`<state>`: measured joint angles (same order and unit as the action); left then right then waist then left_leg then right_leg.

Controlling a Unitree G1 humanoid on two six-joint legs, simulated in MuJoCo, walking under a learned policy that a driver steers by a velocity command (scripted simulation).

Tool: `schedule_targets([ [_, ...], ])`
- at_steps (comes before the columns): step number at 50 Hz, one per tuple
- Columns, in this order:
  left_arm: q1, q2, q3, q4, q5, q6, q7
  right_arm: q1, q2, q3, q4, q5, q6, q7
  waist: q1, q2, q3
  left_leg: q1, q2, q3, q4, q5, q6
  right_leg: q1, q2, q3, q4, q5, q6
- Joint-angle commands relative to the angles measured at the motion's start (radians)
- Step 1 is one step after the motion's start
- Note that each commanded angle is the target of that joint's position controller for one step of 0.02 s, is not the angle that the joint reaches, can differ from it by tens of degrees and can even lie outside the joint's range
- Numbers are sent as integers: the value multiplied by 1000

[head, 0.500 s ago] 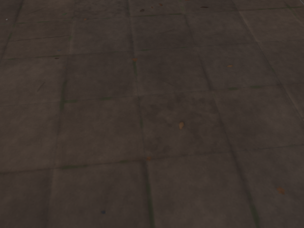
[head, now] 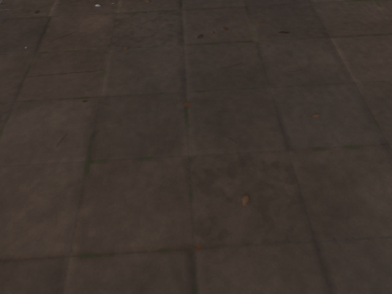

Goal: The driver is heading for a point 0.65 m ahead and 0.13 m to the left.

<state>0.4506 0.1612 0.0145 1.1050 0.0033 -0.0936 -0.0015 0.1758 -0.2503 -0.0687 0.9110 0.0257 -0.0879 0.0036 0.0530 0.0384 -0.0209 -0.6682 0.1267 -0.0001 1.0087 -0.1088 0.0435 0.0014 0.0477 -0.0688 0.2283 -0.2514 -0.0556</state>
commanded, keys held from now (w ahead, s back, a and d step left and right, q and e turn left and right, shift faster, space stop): w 0.74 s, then no key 0.26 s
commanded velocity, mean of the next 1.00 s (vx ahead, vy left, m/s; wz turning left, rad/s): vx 0.43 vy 0.00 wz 0.00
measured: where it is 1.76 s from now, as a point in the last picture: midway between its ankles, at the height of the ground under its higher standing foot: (212, 265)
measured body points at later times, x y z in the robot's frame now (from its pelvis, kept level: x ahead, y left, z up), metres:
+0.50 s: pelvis +0.29 +0.07 +0.00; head +0.30 +0.08 +0.45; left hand +0.41 +0.34 -0.13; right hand +0.31 -0.19 -0.14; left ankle +0.30 +0.15 -0.75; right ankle +0.37 -0.10 -0.66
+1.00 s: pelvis +0.55 +0.00 +0.00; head +0.59 -0.02 +0.44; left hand +0.64 +0.26 -0.13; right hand +0.62 -0.27 -0.15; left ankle +0.53 +0.16 -0.67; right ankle +0.61 -0.08 -0.75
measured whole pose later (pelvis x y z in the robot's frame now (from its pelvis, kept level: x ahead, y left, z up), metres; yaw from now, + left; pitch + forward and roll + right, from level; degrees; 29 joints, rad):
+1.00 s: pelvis +0.55 +0.00 +0.00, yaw +0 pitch +2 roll +0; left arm 0.18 0.23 0.04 0.94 0.02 -0.09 -0.03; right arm 0.21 -0.27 -0.06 0.95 0.01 -0.06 -0.03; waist 0.00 0.04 0.05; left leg -0.52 0.07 -0.03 1.08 -0.39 -0.01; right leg -0.32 0.03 -0.08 0.39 -0.11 -0.07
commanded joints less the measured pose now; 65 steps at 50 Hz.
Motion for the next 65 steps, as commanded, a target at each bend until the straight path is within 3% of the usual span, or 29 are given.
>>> schedule_targets([
  [1, 14, 175, 26, -53, 2, -1, 19, -140, 3, 14, -92, -3, -8, 8, 0, -89, 157, -98, -4, 15, -210, 111, -25, -76, -245, 149, -141, 280, -130],
  [8, 67, 199, 45, -48, -20, 10, 23, -282, -33, 20, -158, 7, -25, 48, -4, -113, 169, -9, -61, 36, -450, 109, 32, 78, -307, 99, -74, 392, -107],
  [10, 37, 227, 55, -59, -12, 19, 23, -178, -85, -4, -140, 6, -29, 49, -77, -158, 72, 173, -120, 71, -450, 49, 68, 117, -309, 79, 74, 735, -84],
  [11, 16, 227, 54, -66, -6, 28, 22, -17, -126, -28, -94, 7, -27, 44, -163, -167, -25, 375, -161, 96, -448, 34, 95, 83, -273, 46, 262, 875, -63],
  [12, -3, 210, 45, -85, 1, 29, 19, 172, -180, -51, -44, 6, -22, 34, -245, -147, -140, 678, -89, 10, -422, 32, 137, -105, -230, 24, 526, 757, -27],
  [13, 114, 78, 11, -106, 0, 13, 7, 308, -285, -73, -12, -27, -17, 27, -193, 115, -326, 1062, 191, -475, -500, -180, 290, -490, -54, 16, 958, 238, 35],
  [14, 118, 66, 3, -91, -24, -23, -1, 301, -234, -52, -7, -29, -18, 31, -184, 208, -429, 1108, 287, -827, -718, -249, 337, -628, 22, 188, 1157, -283, 29],
  [15, 11, 156, 29, -129, -51, -43, -5, 204, -167, -32, -13, -17, -23, 33, -165, 160, -258, 982, 244, -688, -730, -248, 268, -729, -49, 206, 1219, -247, 7],
  [16, -76, 184, 33, -156, -56, -51, 1, 106, -118, -17, -34, -13, -25, 33, -138, 74, -142, 806, 208, -510, -738, -152, 226, -728, -107, 168, 1189, -159, -7],
  [17, -114, 183, 41, -163, -44, -47, 11, 32, -91, -8, -42, -20, -30, 38, -97, -9, -76, 638, 171, -389, -765, -50, 201, -675, -155, 152, 1116, -78, -9],
  [18, -102, 175, 51, -159, -30, -31, 19, -5, -62, 1, -41, -29, -37, 43, -56, -4, -43, 526, 125, -295, -794, 4, 180, -604, -190, 154, 1056, -34, -13],
  [20, -52, 126, 48, -149, -27, 0, 21, 8, -53, 3, -16, -33, -40, 46, -22, 32, -19, 430, 94, -219, -850, 22, 193, -539, -208, 147, 996, -9, -11],
  [23, -143, 143, 57, -188, -17, 16, 25, 59, -98, -4, 10, -32, -42, 25, -21, 18, 43, 406, 87, -157, -904, 53, 212, -631, -223, 132, 870, 87, 17],
  [29, -379, 129, 54, -258, -13, 0, 8, 168, -129, -7, 35, -18, -25, -7, -88, 11, 81, 508, 58, -73, -918, 81, 167, -692, -180, 86, 484, 372, 44],
  [35, -529, 134, 42, -318, -25, -12, -26, 260, -144, -16, 79, -7, -2, -13, -130, 16, 119, 699, 123, -69, -842, 104, 154, -712, -143, 72, 315, 295, 19],
  [38, -451, 179, 59, -314, -22, -22, -36, 221, -162, -25, 74, -8, 14, -18, -66, 49, 69, 751, 131, -61, -710, 394, 118, -563, -93, 41, 266, 191, -23],
  [39, -323, 213, 78, -276, -12, -26, -34, 197, -157, -22, 68, -10, 22, -19, 4, 49, -11, 737, 83, -24, -551, 596, 89, -387, -47, 3, 239, 226, -46],
  [40, -166, 273, 100, -232, 2, -30, -28, 203, -129, -10, 55, -17, 24, -21, 59, 21, -134, 622, 18, 16, -329, 555, 45, -122, -101, 48, 271, 412, -85],
  [41, -35, 371, 119, -211, 31, -26, -21, 304, -34, 22, 39, -36, 9, -14, 37, -192, -312, 241, -118, 54, 74, 105, -30, 313, -378, 400, 317, 665, -230],
  [42, -12, 329, 105, -197, 14, -14, -24, 361, -15, 31, 71, -23, -11, -7, 31, -306, -455, 94, -225, -78, 309, -525, -57, 414, -502, 692, 192, 753, -334],
  [43, -76, 270, 85, -213, 0, -10, -26, 297, -115, 4, 66, 3, -20, -5, 33, -211, -361, 45, -162, -159, 386, -506, -42, 294, -455, 562, 190, 737, -282],
  [44, -176, 227, 70, -234, -4, -6, -23, 209, -122, 3, 39, 13, -20, -9, 6, -156, -228, 11, -107, -108, 353, -446, -36, 143, -411, 402, 179, 757, -238],
  [46, -289, 169, 50, -242, 2, -10, -24, 158, -105, -8, 32, -9, 9, -27, -59, -85, -100, 98, -29, -68, 202, -335, -42, -114, -324, 247, 100, 721, -184],
  [50, -321, 172, 44, -207, 33, -16, -17, 200, -27, 2, 40, -21, 50, -40, -123, -126, -84, 271, -26, -49, -26, -212, -62, -288, -268, 118, 42, 821, -195],
  [58, -305, 187, 41, -161, 6, 32, 10, 50, -59, -5, 18, -27, 81, -44, -86, -122, -49, 403, -49, -20, -436, -55, -56, -287, -250, 130, 34, 281, -149],
  [61, -240, 135, 25, -137, 8, 38, 11, 59, -111, -15, 25, -47, 76, -48, -64, -26, -16, 523, 20, -89, -591, 220, -11, -328, -144, 107, 130, 0, -35],
  [62, -146, 129, 30, -123, 13, 37, 10, 19, -168, -26, 27, -32, 77, -52, 20, 102, -7, 529, 43, -111, -564, 216, 29, -359, -69, 57, 133, -57, -5],
  [64, -212, 149, 33, -123, 10, 54, 22, 3, -68, -12, 44, -23, 73, -38, -28, 80, 21, 409, -13, -85, -602, -10, 6, -259, -60, 25, 152, -6, 19],
  [65, -230, 146, 33, -125, 4, 62, 28, -8, -68, -11, 47, -30, 69, -36, -30, 62, 17, 406, -24, -73, -598, 13, -10, -247, -69, 28, 161, 21, 15],
])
